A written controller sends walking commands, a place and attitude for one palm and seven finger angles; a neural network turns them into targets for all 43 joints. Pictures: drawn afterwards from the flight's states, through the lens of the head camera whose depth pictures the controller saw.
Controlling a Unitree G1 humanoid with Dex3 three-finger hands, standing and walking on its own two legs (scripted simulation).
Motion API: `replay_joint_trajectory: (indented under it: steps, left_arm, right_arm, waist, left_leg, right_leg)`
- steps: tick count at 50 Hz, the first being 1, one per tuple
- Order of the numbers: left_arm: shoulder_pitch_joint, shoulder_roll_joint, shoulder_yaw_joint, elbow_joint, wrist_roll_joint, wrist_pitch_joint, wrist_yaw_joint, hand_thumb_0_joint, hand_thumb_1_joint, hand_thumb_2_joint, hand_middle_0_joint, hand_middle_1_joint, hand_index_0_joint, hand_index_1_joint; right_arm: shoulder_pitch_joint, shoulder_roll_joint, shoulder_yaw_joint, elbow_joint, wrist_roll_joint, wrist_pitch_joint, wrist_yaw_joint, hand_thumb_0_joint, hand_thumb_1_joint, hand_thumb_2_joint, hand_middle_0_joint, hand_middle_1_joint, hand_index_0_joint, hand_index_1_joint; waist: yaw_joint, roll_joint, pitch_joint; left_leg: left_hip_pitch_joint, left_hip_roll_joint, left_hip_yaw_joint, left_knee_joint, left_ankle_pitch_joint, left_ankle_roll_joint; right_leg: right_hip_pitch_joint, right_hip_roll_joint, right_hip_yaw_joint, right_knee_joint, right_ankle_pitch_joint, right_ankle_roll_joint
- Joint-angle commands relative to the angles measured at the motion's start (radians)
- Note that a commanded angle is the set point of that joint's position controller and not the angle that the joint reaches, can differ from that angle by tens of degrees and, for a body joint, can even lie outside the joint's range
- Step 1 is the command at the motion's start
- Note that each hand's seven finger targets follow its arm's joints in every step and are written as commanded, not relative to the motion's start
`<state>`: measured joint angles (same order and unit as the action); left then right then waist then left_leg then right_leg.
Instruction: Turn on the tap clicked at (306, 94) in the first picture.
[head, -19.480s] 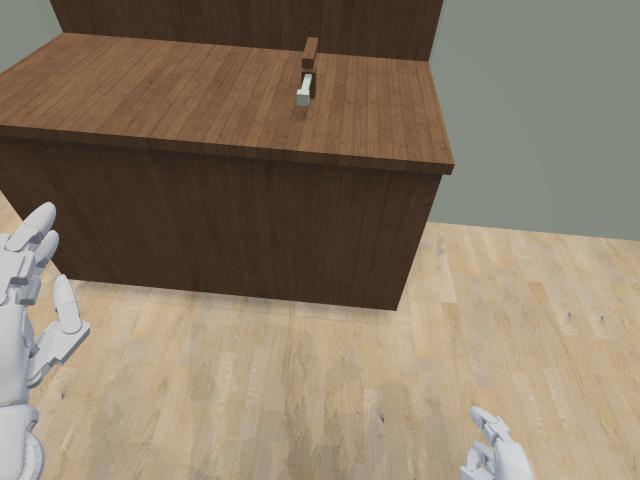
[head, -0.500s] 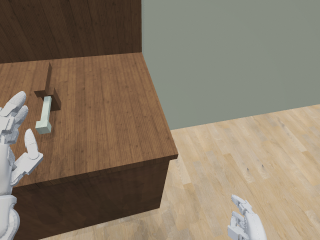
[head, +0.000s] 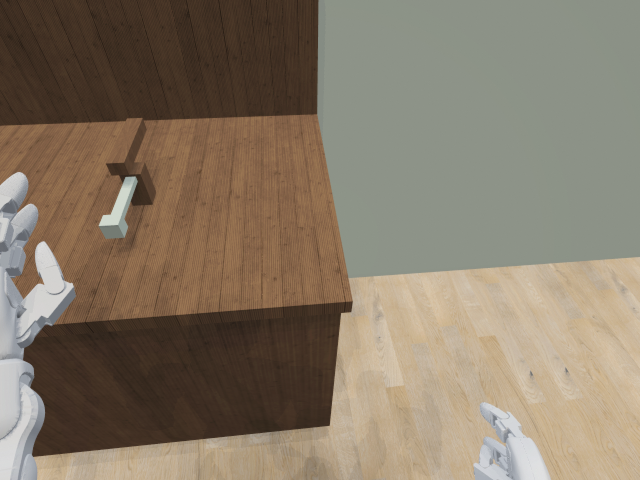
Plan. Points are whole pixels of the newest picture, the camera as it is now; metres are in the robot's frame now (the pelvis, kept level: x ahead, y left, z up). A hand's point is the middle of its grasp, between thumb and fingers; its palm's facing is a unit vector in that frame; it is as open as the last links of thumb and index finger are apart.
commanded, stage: turn the palm inward beside the body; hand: left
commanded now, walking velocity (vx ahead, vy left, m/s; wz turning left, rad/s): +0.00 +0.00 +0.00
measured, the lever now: (113, 226) +0.42 +0.39 +0.05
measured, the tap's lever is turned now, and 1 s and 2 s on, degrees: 0 0 0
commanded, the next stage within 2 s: reach beside the lever's end, fingers flat in 1.72 s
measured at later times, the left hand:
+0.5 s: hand (100, 298) +0.24 +0.27 +0.14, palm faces +0.39 -0.89 -0.25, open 7.4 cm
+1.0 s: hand (89, 336) +0.20 +0.26 +0.14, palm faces +0.41 -0.89 -0.18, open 7.4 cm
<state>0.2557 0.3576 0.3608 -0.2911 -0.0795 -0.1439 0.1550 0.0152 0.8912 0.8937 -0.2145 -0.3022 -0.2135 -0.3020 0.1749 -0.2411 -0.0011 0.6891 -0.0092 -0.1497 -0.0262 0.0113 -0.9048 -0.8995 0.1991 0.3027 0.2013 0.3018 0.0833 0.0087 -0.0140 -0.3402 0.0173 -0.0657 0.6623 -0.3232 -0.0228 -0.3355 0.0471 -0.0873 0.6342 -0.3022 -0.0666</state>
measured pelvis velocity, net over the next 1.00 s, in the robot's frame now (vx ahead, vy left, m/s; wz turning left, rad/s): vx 0.01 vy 0.03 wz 0.00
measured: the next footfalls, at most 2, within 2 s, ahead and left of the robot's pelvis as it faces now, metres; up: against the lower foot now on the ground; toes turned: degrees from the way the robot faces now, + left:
none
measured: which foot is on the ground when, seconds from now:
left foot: down 0.00-1.00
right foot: down 0.00-1.00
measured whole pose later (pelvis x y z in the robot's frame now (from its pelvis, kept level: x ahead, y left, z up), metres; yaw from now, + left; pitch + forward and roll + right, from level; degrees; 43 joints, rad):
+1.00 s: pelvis +0.01 +0.03 +0.00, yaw +0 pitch +1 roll +0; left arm 0.53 0.25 0.21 -0.50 -0.18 0.00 0.14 0.01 0.90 0.89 -0.21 -0.30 -0.21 -0.30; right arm 0.22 -0.22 0.03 0.64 0.02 -0.23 -0.07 0.01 -0.90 -0.90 0.20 0.30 0.20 0.30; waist 0.08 0.04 -0.07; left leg -0.37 -0.03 -0.03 0.70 -0.35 0.01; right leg -0.37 0.00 -0.06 0.68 -0.34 -0.02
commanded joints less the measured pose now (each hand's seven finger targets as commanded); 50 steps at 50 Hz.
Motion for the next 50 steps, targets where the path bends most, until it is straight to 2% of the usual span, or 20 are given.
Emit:
replay_joint_trajectory:
  steps: [1, 2, 5, 6, 8, 10, 11, 12, 14, 17, 22, 28, 31, 32, 35, 36, 39, 46, 47, 50]
  left_arm:
    - [-0.213, 0.200, -0.004, -0.090, -0.029, 0.066, -0.070, 0.000, 0.900, 0.900, -0.200, -0.300, -0.200, -0.300]
    - [-0.241, 0.191, -0.025, -0.100, -0.047, 0.100, -0.093, 0.000, 0.900, 0.900, -0.200, -0.300, -0.200, -0.300]
    - [-0.191, 0.243, 0.073, -0.122, -0.079, 0.161, -0.112, 0.000, 0.900, 0.900, -0.200, -0.300, -0.200, -0.300]
    - [-0.144, 0.269, 0.128, -0.126, -0.090, 0.157, -0.103, 0.000, 0.900, 0.900, -0.200, -0.300, -0.200, -0.300]
    - [-0.058, 0.232, 0.160, -0.176, -0.120, 0.117, -0.087, 0.000, 0.900, 0.900, -0.200, -0.300, -0.200, -0.300]
    - [0.022, 0.208, 0.172, -0.249, -0.131, 0.062, -0.068, 0.000, 0.900, 0.900, -0.200, -0.300, -0.200, -0.300]
    - [0.058, 0.233, 0.203, -0.276, -0.125, 0.040, -0.054, 0.000, 0.900, 0.900, -0.200, -0.300, -0.200, -0.300]
    - [0.079, 0.188, 0.168, -0.306, -0.126, 0.018, -0.049, 0.000, 0.900, 0.900, -0.200, -0.300, -0.200, -0.300]
    - [0.126, 0.160, 0.134, -0.321, -0.109, -0.003, -0.053, 0.000, 0.900, 0.900, -0.200, -0.300, -0.200, -0.300]
    - [0.142, 0.112, 0.070, -0.340, -0.088, -0.002, -0.065, 0.000, 0.900, 0.900, -0.200, -0.300, -0.200, -0.300]
    - [0.114, 0.096, 0.022, -0.411, -0.091, -0.001, -0.087, 0.000, 0.900, 0.900, -0.200, -0.300, -0.200, -0.300]
    - [0.190, 0.062, 0.009, -0.388, -0.084, 0.006, -0.054, 0.000, 0.900, 0.900, -0.200, -0.300, -0.200, -0.300]
    - [0.203, 0.069, 0.029, -0.360, -0.091, 0.051, -0.038, 0.000, 0.900, 0.900, -0.200, -0.300, -0.200, -0.300]
    - [0.184, 0.028, -0.015, -0.373, -0.095, 0.064, -0.040, 0.000, 0.900, 0.900, -0.200, -0.300, -0.200, -0.300]
    - [0.179, 0.032, -0.021, -0.392, -0.099, 0.094, -0.034, 0.000, 0.900, 0.900, -0.200, -0.300, -0.200, -0.300]
    - [0.183, 0.046, -0.010, -0.403, -0.090, 0.100, -0.027, 0.000, 0.900, 0.900, -0.200, -0.300, -0.200, -0.300]
    - [0.163, 0.020, -0.060, -0.433, -0.088, 0.094, -0.026, 0.000, 0.900, 0.900, -0.200, -0.300, -0.200, -0.300]
    - [0.208, 0.044, -0.037, -0.419, -0.085, 0.080, -0.003, 0.000, 0.900, 0.900, -0.200, -0.300, -0.200, -0.300]
    - [0.193, 0.003, -0.075, -0.430, -0.094, 0.081, -0.006, 0.000, 0.900, 0.900, -0.200, -0.300, -0.200, -0.300]
    - [0.215, 0.011, -0.065, -0.412, -0.113, 0.101, -0.008, 0.000, 0.900, 0.900, -0.200, -0.300, -0.200, -0.300]
  right_arm:
    - [-0.171, -0.102, -0.024, -0.125, 0.031, -0.049, -0.035, 0.000, -0.900, -0.900, 0.200, 0.300, 0.200, 0.300]
    - [-0.185, -0.112, -0.029, -0.133, 0.038, -0.048, -0.043, 0.000, -0.900, -0.900, 0.200, 0.300, 0.200, 0.300]
    - [-0.213, -0.114, -0.043, -0.143, 0.042, -0.039, -0.059, 0.000, -0.900, -0.900, 0.200, 0.300, 0.200, 0.300]
    - [-0.218, -0.109, -0.042, -0.141, 0.045, -0.039, -0.059, 0.000, -0.900, -0.900, 0.200, 0.300, 0.200, 0.300]
    - [-0.198, -0.096, -0.050, -0.152, 0.043, -0.043, -0.052, 0.000, -0.900, -0.900, 0.200, 0.300, 0.200, 0.300]
    - [-0.167, -0.096, -0.057, -0.158, 0.040, -0.053, -0.038, 0.000, -0.900, -0.900, 0.200, 0.300, 0.200, 0.300]
    - [-0.149, -0.094, -0.057, -0.153, 0.039, -0.057, -0.032, 0.000, -0.900, -0.900, 0.200, 0.300, 0.200, 0.300]
    - [-0.125, -0.093, -0.056, -0.165, 0.035, -0.064, -0.025, 0.000, -0.900, -0.900, 0.200, 0.300, 0.200, 0.300]
    - [-0.071, -0.098, -0.057, -0.169, 0.035, -0.076, -0.018, 0.000, -0.900, -0.900, 0.200, 0.300, 0.200, 0.300]
    - [-0.033, -0.104, -0.051, -0.176, 0.034, -0.098, -0.022, 0.000, -0.900, -0.900, 0.200, 0.300, 0.200, 0.300]
    - [-0.016, -0.111, -0.051, -0.182, 0.033, -0.132, -0.044, 0.000, -0.900, -0.900, 0.200, 0.300, 0.200, 0.300]
    - [-0.009, -0.104, -0.047, -0.185, 0.028, -0.144, -0.043, 0.000, -0.900, -0.900, 0.200, 0.300, 0.200, 0.300]
    - [-0.040, -0.103, -0.038, -0.183, 0.032, -0.132, -0.048, 0.000, -0.900, -0.900, 0.200, 0.300, 0.200, 0.300]
    - [-0.043, -0.101, -0.035, -0.195, 0.034, -0.128, -0.047, 0.000, -0.900, -0.900, 0.200, 0.300, 0.200, 0.300]
    - [-0.054, -0.102, -0.030, -0.205, 0.033, -0.126, -0.050, 0.000, -0.900, -0.900, 0.200, 0.300, 0.200, 0.300]
    - [-0.064, -0.100, -0.025, -0.202, 0.031, -0.124, -0.053, 0.000, -0.900, -0.900, 0.200, 0.300, 0.200, 0.300]
    - [-0.063, -0.098, -0.021, -0.212, 0.029, -0.129, -0.052, 0.000, -0.900, -0.900, 0.200, 0.300, 0.200, 0.300]
    - [-0.079, -0.096, -0.011, -0.201, 0.030, -0.137, -0.055, 0.000, -0.900, -0.900, 0.200, 0.300, 0.200, 0.300]
    - [-0.081, -0.092, -0.008, -0.210, 0.032, -0.138, -0.054, 0.000, -0.900, -0.900, 0.200, 0.300, 0.200, 0.300]
    - [-0.090, -0.097, -0.008, -0.215, 0.038, -0.142, -0.056, 0.000, -0.900, -0.900, 0.200, 0.300, 0.200, 0.300]
  waist:
    - [-0.056, 0.086, 0.003]
    - [-0.058, 0.031, 0.012]
    - [-0.012, -0.126, -0.067]
    - [0.008, -0.145, -0.077]
    - [0.017, -0.197, -0.126]
    - [0.023, -0.175, -0.198]
    - [0.034, -0.110, -0.231]
    - [0.019, -0.092, -0.262]
    - [0.007, -0.017, -0.279]
    - [-0.013, 0.066, -0.205]
    - [-0.020, 0.076, -0.203]
    - [0.004, 0.039, -0.197]
    - [0.015, 0.045, -0.157]
    - [0.002, 0.049, -0.163]
    - [0.003, 0.034, -0.166]
    - [0.012, 0.064, -0.160]
    - [-0.003, 0.059, -0.159]
    - [0.005, 0.078, -0.103]
    - [-0.008, 0.060, -0.101]
    - [-0.003, 0.039, -0.087]
  left_leg:
    - [-0.094, -0.034, 0.063, -0.017, -0.091, 0.027]
    - [-0.104, -0.024, 0.050, -0.009, -0.085, 0.021]
    - [-0.141, -0.003, 0.005, -0.002, -0.041, 0.011]
    - [-0.140, -0.004, 0.004, -0.007, -0.028, 0.009]
    - [-0.141, -0.003, 0.001, -0.014, -0.006, 0.012]
    - [-0.107, -0.010, 0.016, -0.017, 0.072, 0.021]
    - [-0.074, -0.015, 0.032, -0.023, 0.115, 0.025]
    - [-0.051, -0.020, 0.042, -0.024, 0.192, 0.031]
    - [0.019, -0.031, 0.072, -0.027, 0.309, 0.046]
    - [0.052, -0.031, 0.074, -0.026, 0.395, 0.052]
    - [0.090, -0.019, 0.043, -0.030, 0.439, 0.043]
    - [0.087, -0.002, 0.007, -0.052, 0.491, -0.003]
    - [0.058, -0.003, 0.005, -0.074, 0.402, -0.011]
    - [0.060, -0.006, 0.007, -0.078, 0.379, -0.010]
    - [0.052, -0.004, -0.002, -0.092, 0.323, -0.009]
    - [0.054, -0.006, 0.000, -0.095, 0.318, -0.010]
    - [0.052, -0.005, -0.011, -0.100, 0.254, -0.008]
    - [0.001, -0.014, -0.017, -0.116, 0.103, -0.002]
    - [-0.004, -0.016, -0.018, -0.118, 0.077, 0.002]
    - [-0.033, -0.024, -0.007, -0.115, 0.012, 0.022]
  right_leg:
    - [0.026, -0.162, 0.302, -0.297, -0.350, 0.079]
    - [0.035, -0.190, 0.336, -0.314, -0.361, 0.095]
    - [0.116, -0.227, 0.363, -0.282, -0.274, 0.132]
    - [0.131, -0.219, 0.355, -0.270, -0.245, 0.135]
    - [0.148, -0.209, 0.328, -0.232, -0.142, 0.143]
    - [0.180, -0.182, 0.276, -0.157, 0.122, 0.137]
    - [0.188, -0.161, 0.241, -0.124, 0.220, 0.130]
    - [0.198, -0.147, 0.204, -0.077, 0.379, 0.124]
    - [0.160, -0.099, 0.112, -0.028, 0.515, 0.106]
    - [0.075, -0.070, 0.059, -0.017, 0.465, 0.071]
    - [0.029, -0.057, 0.039, -0.022, 0.364, 0.054]
    - [0.006, -0.047, 0.016, -0.010, 0.269, 0.049]
    - [0.003, -0.043, 0.012, -0.026, 0.210, 0.045]
    - [-0.003, -0.047, 0.012, -0.029, 0.196, 0.045]
    - [0.004, -0.044, 0.010, -0.036, 0.159, 0.045]
    - [0.004, -0.043, 0.013, -0.040, 0.151, 0.043]
    - [-0.015, -0.043, 0.013, -0.040, 0.109, 0.044]
    - [-0.034, -0.042, 0.021, -0.052, 0.026, 0.041]
    - [-0.036, -0.046, 0.018, -0.053, 0.013, 0.042]
    - [-0.033, -0.048, 0.028, -0.071, -0.032, 0.046]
